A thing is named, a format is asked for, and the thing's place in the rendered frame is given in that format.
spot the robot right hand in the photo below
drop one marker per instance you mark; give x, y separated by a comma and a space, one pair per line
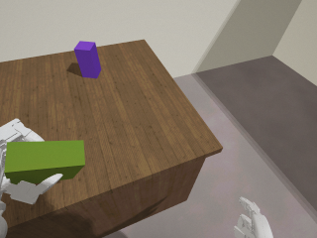
256, 227

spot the table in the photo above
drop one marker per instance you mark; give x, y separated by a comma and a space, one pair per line
144, 142

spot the robot left hand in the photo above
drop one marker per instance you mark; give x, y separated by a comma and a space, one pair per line
24, 191

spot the sponge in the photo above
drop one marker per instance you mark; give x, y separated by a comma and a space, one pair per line
36, 161

